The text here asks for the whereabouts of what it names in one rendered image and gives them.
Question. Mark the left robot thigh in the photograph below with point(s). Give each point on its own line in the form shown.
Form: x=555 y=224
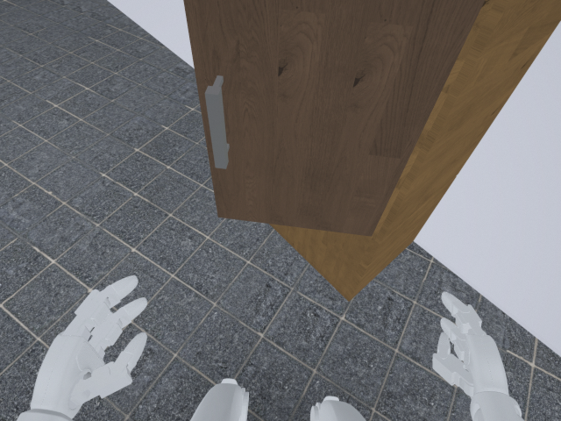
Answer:
x=223 y=402

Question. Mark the handle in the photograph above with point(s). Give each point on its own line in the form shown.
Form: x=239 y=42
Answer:
x=215 y=109

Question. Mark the right robot thigh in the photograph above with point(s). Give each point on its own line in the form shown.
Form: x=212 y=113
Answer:
x=331 y=410

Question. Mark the robot thigh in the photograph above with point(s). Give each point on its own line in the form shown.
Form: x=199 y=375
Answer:
x=223 y=402
x=331 y=410

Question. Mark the right robot hand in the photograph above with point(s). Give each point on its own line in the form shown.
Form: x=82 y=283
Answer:
x=477 y=350

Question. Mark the left robot hand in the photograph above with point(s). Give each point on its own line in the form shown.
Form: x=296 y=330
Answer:
x=59 y=385

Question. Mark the cupboard door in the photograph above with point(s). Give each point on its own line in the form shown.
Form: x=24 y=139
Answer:
x=324 y=101

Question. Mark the robot right forearm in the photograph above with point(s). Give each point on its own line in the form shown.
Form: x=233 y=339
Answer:
x=494 y=406

